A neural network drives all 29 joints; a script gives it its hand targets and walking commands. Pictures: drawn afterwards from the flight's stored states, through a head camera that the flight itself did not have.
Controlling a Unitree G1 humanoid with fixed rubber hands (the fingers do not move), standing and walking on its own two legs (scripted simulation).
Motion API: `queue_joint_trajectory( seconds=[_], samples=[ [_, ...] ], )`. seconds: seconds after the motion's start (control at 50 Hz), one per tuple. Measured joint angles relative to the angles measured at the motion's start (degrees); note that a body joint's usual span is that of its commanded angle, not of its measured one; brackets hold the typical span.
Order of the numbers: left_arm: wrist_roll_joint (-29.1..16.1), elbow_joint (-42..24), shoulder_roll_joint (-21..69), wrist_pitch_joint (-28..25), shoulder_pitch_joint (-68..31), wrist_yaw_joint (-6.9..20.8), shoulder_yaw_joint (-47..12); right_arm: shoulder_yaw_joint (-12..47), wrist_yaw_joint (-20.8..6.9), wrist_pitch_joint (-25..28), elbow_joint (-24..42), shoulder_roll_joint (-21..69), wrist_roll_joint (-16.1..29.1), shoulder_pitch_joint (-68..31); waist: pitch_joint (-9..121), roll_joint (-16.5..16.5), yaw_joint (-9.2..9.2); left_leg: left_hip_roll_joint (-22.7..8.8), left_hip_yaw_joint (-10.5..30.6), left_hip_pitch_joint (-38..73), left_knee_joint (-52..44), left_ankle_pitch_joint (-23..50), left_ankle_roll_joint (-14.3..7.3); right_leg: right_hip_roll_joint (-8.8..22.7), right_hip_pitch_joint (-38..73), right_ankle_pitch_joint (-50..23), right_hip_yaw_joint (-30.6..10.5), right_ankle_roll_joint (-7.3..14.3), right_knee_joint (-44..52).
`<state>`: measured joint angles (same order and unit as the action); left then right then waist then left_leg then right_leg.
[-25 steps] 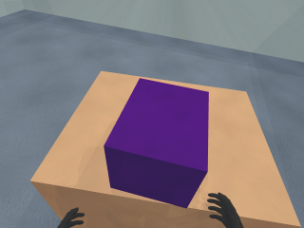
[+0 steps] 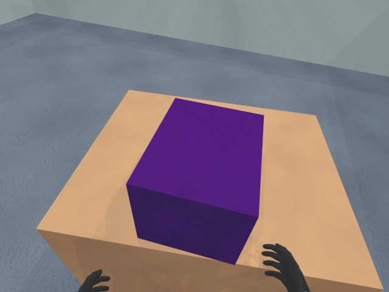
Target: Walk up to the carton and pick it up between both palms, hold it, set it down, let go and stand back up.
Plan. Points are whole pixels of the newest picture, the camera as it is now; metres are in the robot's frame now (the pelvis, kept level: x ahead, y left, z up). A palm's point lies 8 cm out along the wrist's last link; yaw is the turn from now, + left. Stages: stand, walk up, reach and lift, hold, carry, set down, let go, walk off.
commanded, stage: let go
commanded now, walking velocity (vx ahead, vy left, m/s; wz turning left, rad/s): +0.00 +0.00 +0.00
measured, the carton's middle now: (202, 174) +0.42 -0.02 +0.00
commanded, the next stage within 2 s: stand in 0.32 s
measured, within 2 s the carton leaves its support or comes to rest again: neither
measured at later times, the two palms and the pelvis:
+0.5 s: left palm out of the picture +0.11 +0.28 -0.10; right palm (294, 281) +0.18 -0.20 -0.04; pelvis +0.00 +0.02 -0.01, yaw -1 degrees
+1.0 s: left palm out of the picture +0.10 +0.34 -0.10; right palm (291, 280) +0.18 -0.20 -0.04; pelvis +0.01 +0.06 +0.00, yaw -2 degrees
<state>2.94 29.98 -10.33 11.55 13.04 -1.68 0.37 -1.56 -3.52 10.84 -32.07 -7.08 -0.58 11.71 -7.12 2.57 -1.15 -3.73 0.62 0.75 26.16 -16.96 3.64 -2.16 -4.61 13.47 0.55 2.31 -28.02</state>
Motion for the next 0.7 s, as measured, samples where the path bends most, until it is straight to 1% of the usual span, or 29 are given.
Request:
queue_joint_trajectory(
  seconds=[0.32,0.38,0.46,0.56,0.7],
  samples=[
    [0.3,-0.3,-0.2,-0.4,0.4,-0.4,0.0,-0.3,-0.3,-0.1,-0.7,-0.4,0.7,-0.5,0.2,0.4,-0.47,0.0,-0.4,-0.5,0.2,-0.2,-0.2,0.1,-0.6,0.1,-0.3,-0.2,-0.1],
    [-1.0,3.3,-1.3,-4.7,0.6,1.2,-0.5,2.1,-0.1,-1.8,2.1,-3.6,-0.6,0.5,2.8,-0.6,-0.56,0.0,-0.5,-4.3,2.3,-1.0,-0.7,0.1,-3.8,0.2,-0.4,-0.5,-1.0],
    [-0.9,9.1,-4.1,-8.5,0.3,3.2,0.8,4.0,0.1,-2.8,5.5,-7.3,-0.4,1.7,5.1,-2.2,-0.23,0.3,-0.8,-9.0,5.7,-2.5,-1.4,0.3,-8.0,0.8,-0.8,-1.1,-3.0],
    [-1.0,14.4,-7.1,-10.2,0.0,4.4,2.7,4.0,1.6,-2.6,7.7,-9.9,-0.4,3.3,6.8,-3.9,-0.30,1.0,-1.3,-11.5,7.9,-3.6,-2.3,1.0,-10.2,1.3,-1.3,-2.3,-4.3],
    [-1.5,17.9,-8.7,-11.2,0.0,5.0,3.5,3.5,2.6,-3.0,7.8,-12.3,-0.6,3.6,8.1,-5.1,-0.34,2.4,-2.3,-12.1,8.1,-4.0,-3.9,2.4,-10.8,1.3,-2.3,-3.7,-4.3]
  ],
)
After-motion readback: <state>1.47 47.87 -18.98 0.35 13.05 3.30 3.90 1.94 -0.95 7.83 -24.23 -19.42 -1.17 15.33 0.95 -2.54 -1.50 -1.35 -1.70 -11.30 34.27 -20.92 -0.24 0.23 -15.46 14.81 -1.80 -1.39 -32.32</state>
